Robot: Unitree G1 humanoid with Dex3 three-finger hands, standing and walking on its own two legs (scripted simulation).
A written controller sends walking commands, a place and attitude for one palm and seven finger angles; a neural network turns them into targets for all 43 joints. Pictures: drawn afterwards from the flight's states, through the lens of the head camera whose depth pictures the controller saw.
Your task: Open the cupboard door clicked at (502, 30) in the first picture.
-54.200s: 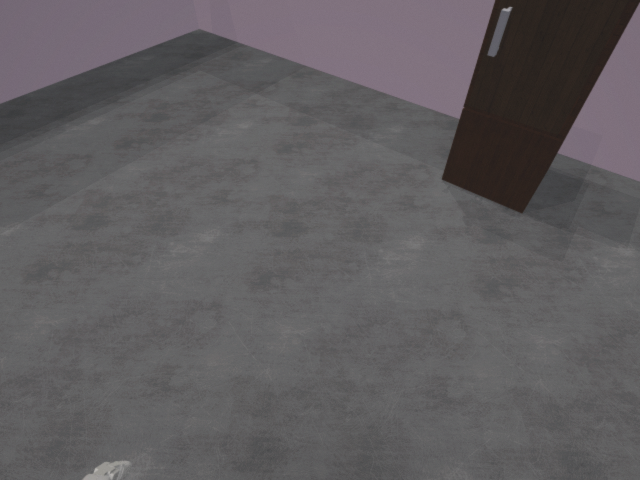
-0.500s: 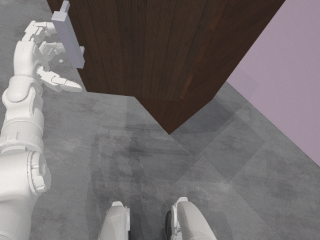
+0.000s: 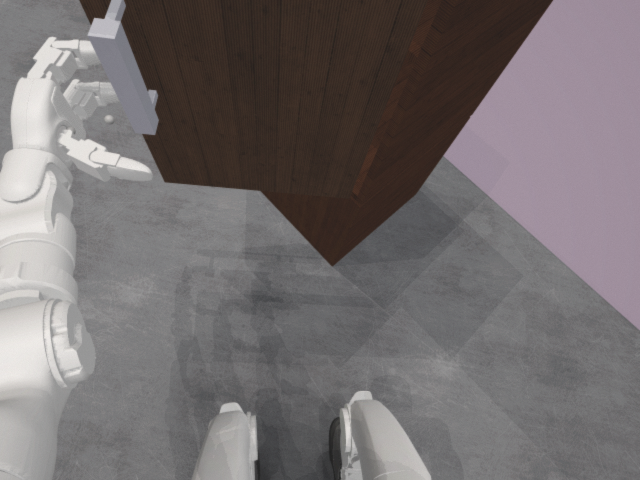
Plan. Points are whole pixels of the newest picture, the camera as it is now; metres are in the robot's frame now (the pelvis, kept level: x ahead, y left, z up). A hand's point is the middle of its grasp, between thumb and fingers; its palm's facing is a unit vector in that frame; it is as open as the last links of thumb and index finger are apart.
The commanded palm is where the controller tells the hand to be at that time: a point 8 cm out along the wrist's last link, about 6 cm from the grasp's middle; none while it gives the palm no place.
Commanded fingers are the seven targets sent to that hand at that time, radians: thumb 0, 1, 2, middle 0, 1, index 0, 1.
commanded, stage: move the hooked fingers beside the handle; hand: left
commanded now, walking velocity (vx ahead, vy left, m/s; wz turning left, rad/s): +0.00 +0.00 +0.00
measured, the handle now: (133, 71) +0.59 +0.20 +0.06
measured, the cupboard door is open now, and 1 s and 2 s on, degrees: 45 45 45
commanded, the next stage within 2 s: none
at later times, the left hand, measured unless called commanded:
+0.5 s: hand (107, 115) +0.52 +0.21 +0.06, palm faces -0.04 -1.00 -0.02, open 14.1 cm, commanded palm +0.51 +0.26 +0.06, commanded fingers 0.00 -0.50 0.30 -0.30 -1.20 -0.30 -1.20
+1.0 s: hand (79, 109) +0.53 +0.25 +0.06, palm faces -0.04 -1.00 -0.01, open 14.0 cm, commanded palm +0.52 +0.28 +0.06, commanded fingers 0.00 -0.50 0.30 -0.30 -1.20 -0.30 -1.20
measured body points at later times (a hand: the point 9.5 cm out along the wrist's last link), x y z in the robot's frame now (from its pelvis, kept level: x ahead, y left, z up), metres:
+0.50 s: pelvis +0.00 -0.01 +0.00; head +0.16 +0.02 +0.41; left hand +0.52 +0.27 +0.06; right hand +0.00 -0.27 -0.11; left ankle +0.00 +0.10 -0.64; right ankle +0.03 -0.14 -0.64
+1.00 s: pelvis -0.01 +0.00 -0.01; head +0.17 +0.03 +0.40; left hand +0.53 +0.30 +0.06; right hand -0.02 -0.27 -0.11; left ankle +0.00 +0.10 -0.64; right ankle +0.03 -0.14 -0.64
